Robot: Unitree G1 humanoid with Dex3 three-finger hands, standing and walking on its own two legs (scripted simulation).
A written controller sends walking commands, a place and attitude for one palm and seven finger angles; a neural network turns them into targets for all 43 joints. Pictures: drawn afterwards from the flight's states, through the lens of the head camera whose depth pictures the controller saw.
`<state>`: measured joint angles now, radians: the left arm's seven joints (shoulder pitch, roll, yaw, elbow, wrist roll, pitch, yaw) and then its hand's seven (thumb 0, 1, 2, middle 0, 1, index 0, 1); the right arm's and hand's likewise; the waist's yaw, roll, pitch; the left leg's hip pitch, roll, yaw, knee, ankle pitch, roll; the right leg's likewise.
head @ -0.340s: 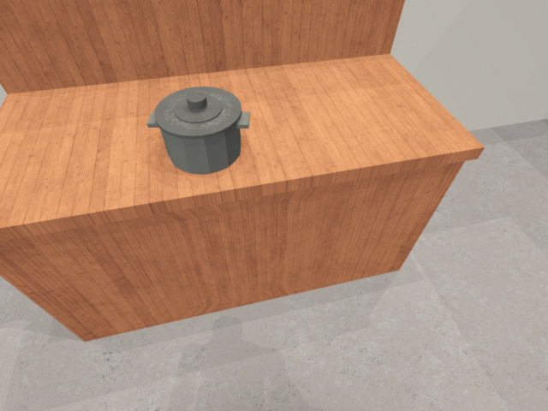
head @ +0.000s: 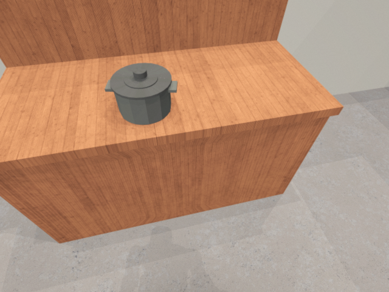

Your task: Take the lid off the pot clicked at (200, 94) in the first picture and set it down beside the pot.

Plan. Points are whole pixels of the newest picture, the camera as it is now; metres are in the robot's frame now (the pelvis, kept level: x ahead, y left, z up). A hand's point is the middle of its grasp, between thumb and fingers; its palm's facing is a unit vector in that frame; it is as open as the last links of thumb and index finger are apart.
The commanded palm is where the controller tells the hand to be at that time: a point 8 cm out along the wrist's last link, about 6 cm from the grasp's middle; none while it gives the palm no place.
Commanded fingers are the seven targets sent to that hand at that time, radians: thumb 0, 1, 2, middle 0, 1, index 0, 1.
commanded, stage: look at it before walking up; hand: left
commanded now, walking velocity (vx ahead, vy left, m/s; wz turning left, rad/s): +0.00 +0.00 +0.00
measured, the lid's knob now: (140, 72) +0.70 +0.22 +0.07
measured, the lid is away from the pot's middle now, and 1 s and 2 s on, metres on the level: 0.00 0.00 0.00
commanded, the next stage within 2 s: turn to face it in 0.30 s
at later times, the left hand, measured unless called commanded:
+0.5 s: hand out of the picture +0.00 +0.17 -0.18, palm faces +0.05 -0.98 -0.20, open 7.4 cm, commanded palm none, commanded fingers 0.00 0.90 0.90 -0.20 -0.30 -0.20 -0.30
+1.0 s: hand out of the picture +0.03 +0.21 -0.16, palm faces +0.22 -0.94 -0.27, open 7.4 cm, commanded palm none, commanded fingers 0.00 0.90 0.90 -0.20 -0.30 -0.20 -0.30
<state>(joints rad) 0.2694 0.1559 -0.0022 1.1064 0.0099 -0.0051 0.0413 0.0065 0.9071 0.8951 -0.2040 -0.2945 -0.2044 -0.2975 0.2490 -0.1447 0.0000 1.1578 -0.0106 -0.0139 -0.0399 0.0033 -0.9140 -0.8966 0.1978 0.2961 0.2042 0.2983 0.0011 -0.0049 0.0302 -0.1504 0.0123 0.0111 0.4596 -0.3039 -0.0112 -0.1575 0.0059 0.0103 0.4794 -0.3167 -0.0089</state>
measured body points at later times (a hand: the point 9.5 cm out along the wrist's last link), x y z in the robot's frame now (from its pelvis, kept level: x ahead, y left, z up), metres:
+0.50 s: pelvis +0.00 +0.00 +0.00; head +0.02 +0.00 +0.45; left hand +0.00 +0.22 -0.16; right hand +0.00 -0.22 -0.16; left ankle -0.04 +0.13 -0.74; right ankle -0.04 -0.11 -0.74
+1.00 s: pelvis -0.02 -0.01 +0.00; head +0.02 -0.01 +0.45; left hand +0.02 +0.26 -0.14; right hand +0.05 -0.24 -0.16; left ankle -0.04 +0.12 -0.74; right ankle -0.03 -0.14 -0.72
